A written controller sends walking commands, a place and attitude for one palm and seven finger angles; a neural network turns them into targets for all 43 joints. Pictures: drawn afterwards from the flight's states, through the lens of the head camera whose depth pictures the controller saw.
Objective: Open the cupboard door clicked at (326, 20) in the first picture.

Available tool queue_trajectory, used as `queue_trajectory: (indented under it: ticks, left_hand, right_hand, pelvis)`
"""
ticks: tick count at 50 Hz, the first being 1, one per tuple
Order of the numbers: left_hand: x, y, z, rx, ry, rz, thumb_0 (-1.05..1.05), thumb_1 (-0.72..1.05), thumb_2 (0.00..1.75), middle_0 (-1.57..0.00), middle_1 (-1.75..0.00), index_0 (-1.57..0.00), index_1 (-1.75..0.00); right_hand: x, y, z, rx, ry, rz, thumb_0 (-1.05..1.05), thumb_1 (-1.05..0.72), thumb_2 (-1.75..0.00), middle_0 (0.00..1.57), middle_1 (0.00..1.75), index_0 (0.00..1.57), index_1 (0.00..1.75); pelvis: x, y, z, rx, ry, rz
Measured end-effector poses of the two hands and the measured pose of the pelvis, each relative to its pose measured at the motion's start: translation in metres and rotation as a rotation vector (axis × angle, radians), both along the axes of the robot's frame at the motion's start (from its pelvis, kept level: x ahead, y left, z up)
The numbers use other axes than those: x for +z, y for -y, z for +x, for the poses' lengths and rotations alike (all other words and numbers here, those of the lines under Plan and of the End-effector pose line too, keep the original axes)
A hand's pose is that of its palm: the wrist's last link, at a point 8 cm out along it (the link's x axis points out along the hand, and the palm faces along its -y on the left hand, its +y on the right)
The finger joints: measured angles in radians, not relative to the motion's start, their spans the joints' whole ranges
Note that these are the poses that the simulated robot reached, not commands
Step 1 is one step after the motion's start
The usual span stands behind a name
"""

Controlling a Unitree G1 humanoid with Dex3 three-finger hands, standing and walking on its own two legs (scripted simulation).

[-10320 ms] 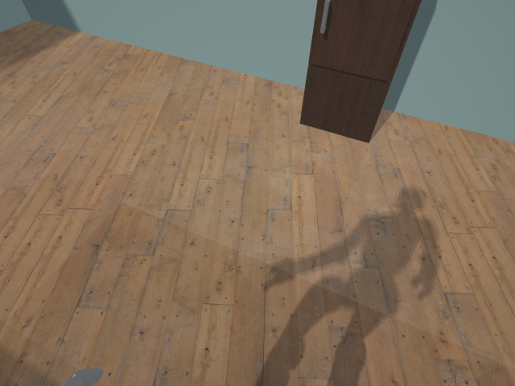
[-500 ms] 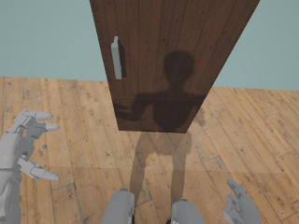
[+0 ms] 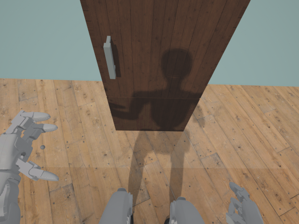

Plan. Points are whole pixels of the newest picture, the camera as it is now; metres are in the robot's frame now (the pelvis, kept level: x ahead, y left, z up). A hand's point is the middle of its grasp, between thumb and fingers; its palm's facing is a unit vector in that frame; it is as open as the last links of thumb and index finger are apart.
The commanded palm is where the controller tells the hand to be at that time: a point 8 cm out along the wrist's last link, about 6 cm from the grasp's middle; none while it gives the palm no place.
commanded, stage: raise the hand with hooked fingers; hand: left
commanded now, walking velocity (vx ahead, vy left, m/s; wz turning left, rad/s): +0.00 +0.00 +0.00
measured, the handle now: (110, 58) +0.60 +0.17 +0.02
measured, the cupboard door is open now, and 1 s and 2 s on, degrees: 0 0 0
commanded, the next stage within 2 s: move the hooked fingers beside the handle in 0.02 s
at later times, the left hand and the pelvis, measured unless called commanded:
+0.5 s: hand (54, 126) +0.34 +0.27 +0.03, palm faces +0.03 -1.00 -0.03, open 14.0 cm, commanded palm +0.32 +0.31 +0.03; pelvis +0.00 +0.00 +0.00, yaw -1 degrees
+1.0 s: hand (75, 100) +0.42 +0.24 +0.03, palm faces +0.06 -1.00 -0.04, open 14.0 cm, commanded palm +0.41 +0.28 +0.02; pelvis +0.00 +0.00 -0.01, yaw -1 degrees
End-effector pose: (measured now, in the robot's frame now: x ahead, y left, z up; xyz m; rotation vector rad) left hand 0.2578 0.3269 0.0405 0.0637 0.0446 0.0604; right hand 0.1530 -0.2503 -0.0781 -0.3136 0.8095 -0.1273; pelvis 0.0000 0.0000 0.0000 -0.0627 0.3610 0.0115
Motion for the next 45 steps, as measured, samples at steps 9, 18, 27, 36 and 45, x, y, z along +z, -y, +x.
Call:
queue_trajectory:
  ticks: [9,18,27,36,45]
  left_hand:
    - [-0.002,0.000,0.003,0.004,0.002,-0.011,-0.01,-0.50,0.30,-0.30,-1.20,-0.30,-1.20]
    - [-0.008,0.000,0.033,-0.012,0.022,-0.031,-0.01,-0.50,0.30,-0.30,-1.20,-0.30,-1.20]
    - [-0.005,0.010,0.061,-0.021,0.024,-0.033,-0.01,-0.50,0.30,-0.30,-1.20,-0.30,-1.20]
    - [-0.009,0.022,0.092,-0.015,0.026,-0.030,-0.01,-0.50,0.30,-0.30,-1.20,-0.30,-1.20]
    - [-0.010,0.029,0.126,0.000,0.028,-0.027,-0.01,-0.50,0.30,-0.30,-1.20,-0.30,-1.20]
  right_hand:
    - [-0.001,0.000,0.009,0.012,0.016,0.002,0.02,-0.90,-0.90,0.20,0.30,0.20,0.30]
    - [-0.007,0.004,0.006,0.007,-0.010,-0.026,0.01,-0.90,-0.90,0.20,0.30,0.20,0.30]
    - [-0.008,0.003,-0.013,-0.032,-0.066,-0.017,0.01,-0.90,-0.90,0.20,0.30,0.20,0.30]
    - [-0.017,0.005,-0.039,-0.064,-0.160,-0.019,0.01,-0.90,-0.90,0.20,0.30,0.20,0.30]
    - [-0.025,0.010,-0.064,-0.110,-0.249,-0.017,0.01,-0.90,-0.90,0.20,0.30,0.20,0.30]
  pelvis:
    - [-0.002,0.002,0.002,0.001,-0.004,0.000]
    - [-0.007,0.002,0.001,0.001,-0.015,-0.007]
    - [-0.004,-0.003,0.001,-0.009,-0.025,-0.003]
    - [-0.005,-0.005,-0.001,-0.013,-0.037,-0.001]
    - [-0.007,-0.004,-0.001,-0.023,-0.052,0.002]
